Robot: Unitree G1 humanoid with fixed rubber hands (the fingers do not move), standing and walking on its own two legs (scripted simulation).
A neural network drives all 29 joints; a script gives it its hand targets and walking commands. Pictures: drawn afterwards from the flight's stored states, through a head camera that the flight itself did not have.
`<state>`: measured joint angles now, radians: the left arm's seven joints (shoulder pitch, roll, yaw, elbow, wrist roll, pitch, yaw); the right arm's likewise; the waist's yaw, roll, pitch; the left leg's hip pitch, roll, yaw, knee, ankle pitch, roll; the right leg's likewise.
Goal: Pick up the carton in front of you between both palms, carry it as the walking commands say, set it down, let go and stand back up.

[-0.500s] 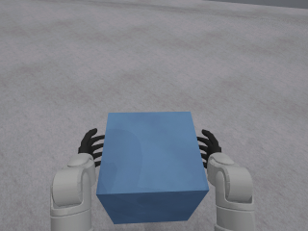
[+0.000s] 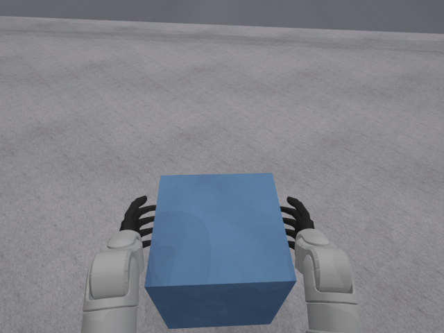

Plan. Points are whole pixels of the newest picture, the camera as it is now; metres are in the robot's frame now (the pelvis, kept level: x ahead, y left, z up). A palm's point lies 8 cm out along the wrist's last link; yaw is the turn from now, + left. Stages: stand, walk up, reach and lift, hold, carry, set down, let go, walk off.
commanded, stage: carry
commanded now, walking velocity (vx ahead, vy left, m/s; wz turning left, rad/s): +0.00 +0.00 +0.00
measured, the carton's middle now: (218, 253) +0.28 +0.00 -0.02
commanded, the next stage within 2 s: hold in 1.24 s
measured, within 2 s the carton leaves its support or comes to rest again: neither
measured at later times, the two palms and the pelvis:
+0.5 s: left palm (133, 255) +0.25 +0.15 +0.04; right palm (306, 255) +0.24 -0.15 +0.04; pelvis -0.05 +0.00 +0.00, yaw +0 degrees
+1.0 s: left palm (131, 270) +0.22 +0.14 +0.04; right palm (311, 270) +0.22 -0.15 +0.04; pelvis -0.07 +0.00 +0.00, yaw +0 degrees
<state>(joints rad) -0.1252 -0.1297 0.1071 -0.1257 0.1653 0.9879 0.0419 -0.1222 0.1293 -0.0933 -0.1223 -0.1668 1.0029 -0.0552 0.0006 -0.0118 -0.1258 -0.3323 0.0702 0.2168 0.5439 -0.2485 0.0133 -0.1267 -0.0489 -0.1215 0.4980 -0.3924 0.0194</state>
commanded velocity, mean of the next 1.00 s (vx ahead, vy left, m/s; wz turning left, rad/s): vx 0.00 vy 0.00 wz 0.00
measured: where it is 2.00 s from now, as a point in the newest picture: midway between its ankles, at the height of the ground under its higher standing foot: outside the picture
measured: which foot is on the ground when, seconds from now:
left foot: down 0.00-1.00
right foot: down 0.00-1.00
